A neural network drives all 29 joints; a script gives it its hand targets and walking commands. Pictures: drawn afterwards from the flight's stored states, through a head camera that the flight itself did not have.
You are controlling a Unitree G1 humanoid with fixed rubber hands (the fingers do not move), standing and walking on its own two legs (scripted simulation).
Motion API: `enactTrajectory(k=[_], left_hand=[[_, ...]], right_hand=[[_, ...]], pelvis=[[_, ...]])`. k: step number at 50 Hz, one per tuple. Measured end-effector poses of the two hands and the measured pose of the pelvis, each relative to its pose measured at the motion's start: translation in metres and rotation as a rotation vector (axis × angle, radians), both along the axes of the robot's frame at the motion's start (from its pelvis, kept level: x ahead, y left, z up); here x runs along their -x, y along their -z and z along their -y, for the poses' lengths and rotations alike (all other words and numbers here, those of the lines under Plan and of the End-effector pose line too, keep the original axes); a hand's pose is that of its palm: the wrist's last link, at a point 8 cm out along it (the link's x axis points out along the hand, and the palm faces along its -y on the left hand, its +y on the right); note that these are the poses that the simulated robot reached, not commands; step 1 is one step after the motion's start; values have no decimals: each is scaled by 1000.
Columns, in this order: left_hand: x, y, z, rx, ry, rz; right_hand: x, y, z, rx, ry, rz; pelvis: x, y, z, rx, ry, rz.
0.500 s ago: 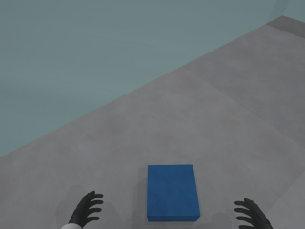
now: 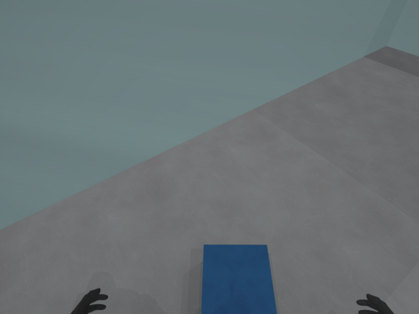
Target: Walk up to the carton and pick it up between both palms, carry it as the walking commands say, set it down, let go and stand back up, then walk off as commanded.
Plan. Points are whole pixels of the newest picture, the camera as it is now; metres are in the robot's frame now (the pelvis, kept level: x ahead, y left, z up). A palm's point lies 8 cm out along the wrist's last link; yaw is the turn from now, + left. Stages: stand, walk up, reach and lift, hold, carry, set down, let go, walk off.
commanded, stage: stand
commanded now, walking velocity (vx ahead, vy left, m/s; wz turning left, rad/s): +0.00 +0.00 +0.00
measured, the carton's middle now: (236, 284) +0.42 -0.04 -0.69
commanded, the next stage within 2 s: walk off in 1.58 s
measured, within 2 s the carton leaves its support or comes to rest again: neither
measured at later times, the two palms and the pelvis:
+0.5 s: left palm out of the picture +0.13 +0.29 -0.09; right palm out of the picture +0.12 -0.30 -0.08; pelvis +0.01 +0.00 +0.01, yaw +0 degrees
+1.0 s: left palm out of the picture +0.08 +0.31 -0.09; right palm out of the picture +0.09 -0.31 -0.09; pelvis -0.01 +0.00 +0.01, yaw +0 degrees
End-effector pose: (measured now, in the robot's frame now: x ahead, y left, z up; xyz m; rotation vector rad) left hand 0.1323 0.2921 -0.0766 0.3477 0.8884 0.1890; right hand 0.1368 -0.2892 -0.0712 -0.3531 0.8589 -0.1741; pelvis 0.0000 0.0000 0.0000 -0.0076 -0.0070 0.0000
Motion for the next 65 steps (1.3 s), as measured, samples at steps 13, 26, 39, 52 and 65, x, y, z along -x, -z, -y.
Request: enactTrajectory(k=[13,26,39,52,65], left_hand=[[-14,6,2,-3,4,-43],[1,9,-3,-11,-16,-93],[30,12,-11,-16,-45,-151],[49,14,-15,-16,-60,-191],[54,15,-18,-18,-66,-205]], right_hand=[[-6,7,6,15,18,-57],[14,12,14,22,41,-119],[38,15,20,28,54,-169],[52,17,21,30,60,-201],[55,17,22,32,62,-213]], pelvis=[[-13,-3,1,0,-1,-2],[-8,-7,2,-2,-1,15],[5,-10,3,-3,-1,26],[13,-11,2,-4,-2,33],[16,-12,1,-4,-3,34]])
